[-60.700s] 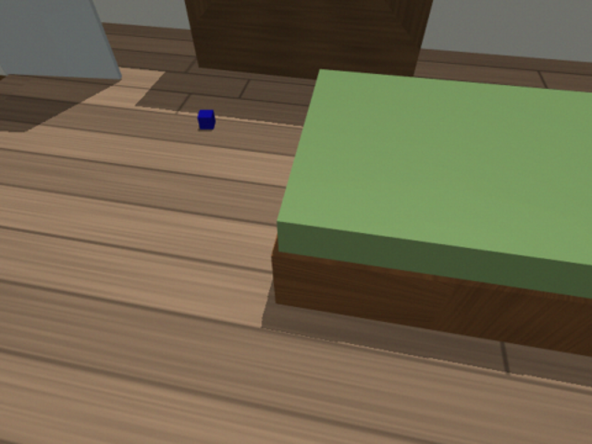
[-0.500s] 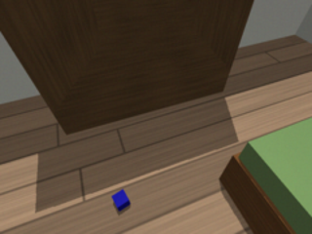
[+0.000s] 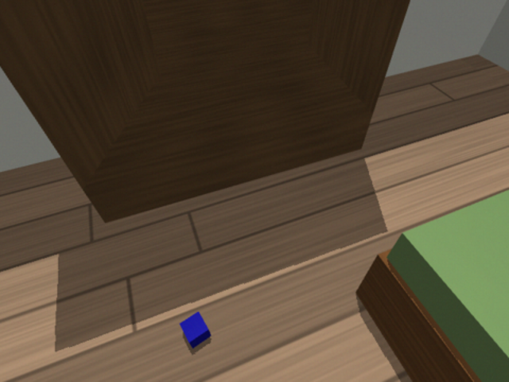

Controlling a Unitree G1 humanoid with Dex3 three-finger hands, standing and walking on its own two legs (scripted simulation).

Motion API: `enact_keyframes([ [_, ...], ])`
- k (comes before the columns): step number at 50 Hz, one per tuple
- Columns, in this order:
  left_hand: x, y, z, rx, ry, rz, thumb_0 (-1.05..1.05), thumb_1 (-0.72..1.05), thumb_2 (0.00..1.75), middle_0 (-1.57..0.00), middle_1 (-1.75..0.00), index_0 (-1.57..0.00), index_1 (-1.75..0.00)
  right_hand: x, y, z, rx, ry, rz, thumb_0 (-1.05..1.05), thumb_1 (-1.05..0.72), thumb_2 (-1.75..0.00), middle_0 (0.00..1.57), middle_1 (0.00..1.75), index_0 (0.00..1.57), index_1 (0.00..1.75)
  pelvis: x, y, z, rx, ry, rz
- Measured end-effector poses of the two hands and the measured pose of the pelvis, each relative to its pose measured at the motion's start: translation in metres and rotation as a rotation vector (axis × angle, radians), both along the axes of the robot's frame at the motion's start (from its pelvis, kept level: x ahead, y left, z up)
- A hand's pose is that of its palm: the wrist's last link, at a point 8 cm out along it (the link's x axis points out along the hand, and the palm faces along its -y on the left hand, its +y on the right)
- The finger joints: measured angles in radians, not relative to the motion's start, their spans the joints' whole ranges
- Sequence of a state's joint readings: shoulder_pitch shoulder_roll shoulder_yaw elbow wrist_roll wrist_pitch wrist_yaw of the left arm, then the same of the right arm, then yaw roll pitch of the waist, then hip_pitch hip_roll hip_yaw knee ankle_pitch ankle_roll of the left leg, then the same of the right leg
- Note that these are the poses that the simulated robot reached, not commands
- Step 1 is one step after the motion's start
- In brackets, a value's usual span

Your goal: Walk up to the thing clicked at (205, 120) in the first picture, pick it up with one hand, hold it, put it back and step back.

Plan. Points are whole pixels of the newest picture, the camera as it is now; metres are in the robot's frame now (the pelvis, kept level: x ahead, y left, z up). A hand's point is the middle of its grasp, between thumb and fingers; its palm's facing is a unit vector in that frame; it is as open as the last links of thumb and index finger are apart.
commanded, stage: stand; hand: left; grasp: from above
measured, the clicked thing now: (195, 329) +0.41 +0.25 -0.74
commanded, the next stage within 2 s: step back in 0.80 s
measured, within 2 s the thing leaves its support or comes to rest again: neither
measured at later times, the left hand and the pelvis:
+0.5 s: hand out of the picture +0.07 +0.25 -0.16, palm faces +0.01 -0.94 -0.34, open 7.4 cm; pelvis +0.00 +0.00 +0.00, yaw +0 degrees
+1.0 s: hand out of the picture +0.07 +0.28 -0.17, palm faces +0.00 -0.93 -0.38, open 7.4 cm; pelvis -0.03 +0.01 -0.02, yaw +0 degrees
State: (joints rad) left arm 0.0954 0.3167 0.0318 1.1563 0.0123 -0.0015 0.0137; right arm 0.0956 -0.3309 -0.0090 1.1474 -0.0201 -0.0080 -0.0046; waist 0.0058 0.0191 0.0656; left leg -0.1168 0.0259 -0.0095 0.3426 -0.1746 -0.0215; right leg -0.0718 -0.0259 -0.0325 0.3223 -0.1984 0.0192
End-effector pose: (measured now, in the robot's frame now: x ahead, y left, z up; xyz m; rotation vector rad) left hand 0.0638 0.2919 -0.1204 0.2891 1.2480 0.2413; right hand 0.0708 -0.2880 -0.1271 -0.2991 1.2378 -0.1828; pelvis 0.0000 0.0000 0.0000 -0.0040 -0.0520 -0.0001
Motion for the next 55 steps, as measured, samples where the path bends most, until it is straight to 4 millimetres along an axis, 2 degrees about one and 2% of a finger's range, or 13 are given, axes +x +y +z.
enact_keyframes([
  [41,-0.005,0.001,-0.001,-0.002,0.01,-0.01,0.0,0.9,0.9,-0.2,-0.3,-0.2,-0.3,-0.011,-0.007,0.002,-0.003,0.015,-0.006,0.01,-0.9,-0.9,0.2,0.3,0.2,0.3,-0.002,-0.003,0.0,-0.001,0.008,-0.005],
  [49,-0.001,0.024,-0.008,0.031,-0.014,-0.022,0.0,0.9,0.9,-0.2,-0.3,-0.2,-0.3,-0.016,-0.017,-0.002,-0.048,0.023,-0.018,0.0,-0.9,-0.9,0.2,0.3,0.2,0.3,-0.025,0.009,-0.013,-0.014,0.023,-0.003],
  [55,0.019,0.053,-0.023,0.043,-0.073,-0.062,0.0,0.9,0.9,-0.2,-0.3,-0.2,-0.3,-0.042,-0.006,-0.001,-0.103,0.029,-0.023,0.0,-0.91,-0.9,0.2,0.3,0.2,0.3,-0.041,0.032,-0.027,-0.01,0.03,-0.008],
])
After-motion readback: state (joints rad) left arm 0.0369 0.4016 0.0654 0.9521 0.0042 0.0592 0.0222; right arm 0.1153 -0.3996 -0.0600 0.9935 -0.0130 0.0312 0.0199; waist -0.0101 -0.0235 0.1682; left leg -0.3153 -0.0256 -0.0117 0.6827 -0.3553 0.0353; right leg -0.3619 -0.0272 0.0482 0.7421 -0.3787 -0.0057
